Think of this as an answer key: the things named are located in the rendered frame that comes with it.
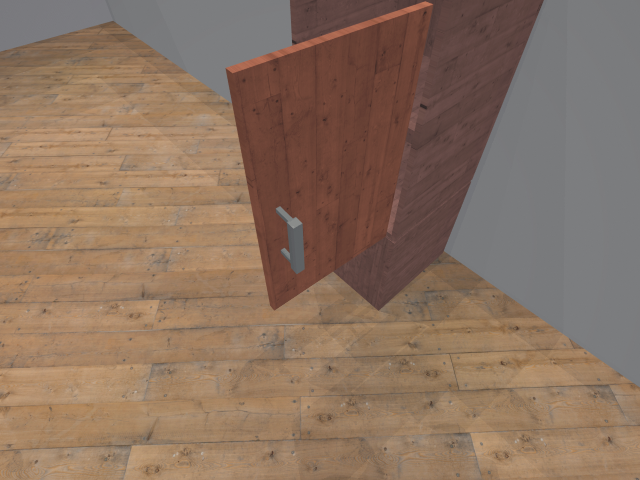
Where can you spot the handle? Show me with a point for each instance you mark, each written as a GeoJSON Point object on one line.
{"type": "Point", "coordinates": [295, 238]}

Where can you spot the cupboard door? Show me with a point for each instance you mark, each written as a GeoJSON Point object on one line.
{"type": "Point", "coordinates": [322, 127]}

